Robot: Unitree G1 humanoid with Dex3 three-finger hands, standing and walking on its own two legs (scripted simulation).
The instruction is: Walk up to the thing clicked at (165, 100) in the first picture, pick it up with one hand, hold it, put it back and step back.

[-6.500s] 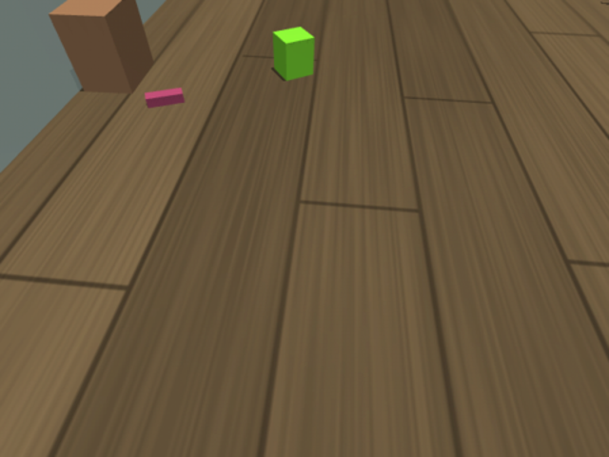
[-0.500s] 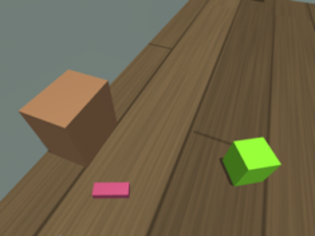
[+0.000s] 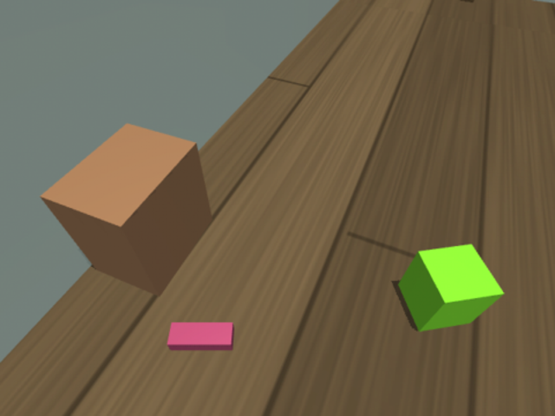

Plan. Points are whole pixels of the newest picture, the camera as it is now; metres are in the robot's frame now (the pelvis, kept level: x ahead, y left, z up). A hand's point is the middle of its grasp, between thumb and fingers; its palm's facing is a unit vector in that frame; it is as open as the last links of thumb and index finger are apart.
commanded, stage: walk up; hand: left
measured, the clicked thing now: (201, 336) +0.49 +0.27 -0.75
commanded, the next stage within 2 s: stand in 0.12 s
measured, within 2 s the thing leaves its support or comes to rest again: neither
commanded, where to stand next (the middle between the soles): +0.06 -0.01 m, yaw +0 degrees
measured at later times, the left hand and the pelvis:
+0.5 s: hand out of the picture +0.10 +0.25 -0.16, palm faces +0.00 -0.94 -0.33, open 7.4 cm; pelvis +0.02 +0.00 +0.00, yaw +1 degrees
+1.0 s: hand out of the picture +0.10 +0.24 -0.15, palm faces +0.01 -0.94 -0.34, open 7.4 cm; pelvis +0.03 -0.01 +0.00, yaw +2 degrees
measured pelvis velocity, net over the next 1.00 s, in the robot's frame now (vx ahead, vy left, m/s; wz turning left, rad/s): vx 0.03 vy -0.01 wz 0.03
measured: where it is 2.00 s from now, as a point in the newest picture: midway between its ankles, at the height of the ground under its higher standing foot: outside the picture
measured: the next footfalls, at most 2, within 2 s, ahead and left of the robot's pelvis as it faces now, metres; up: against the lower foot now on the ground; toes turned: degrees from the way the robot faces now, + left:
none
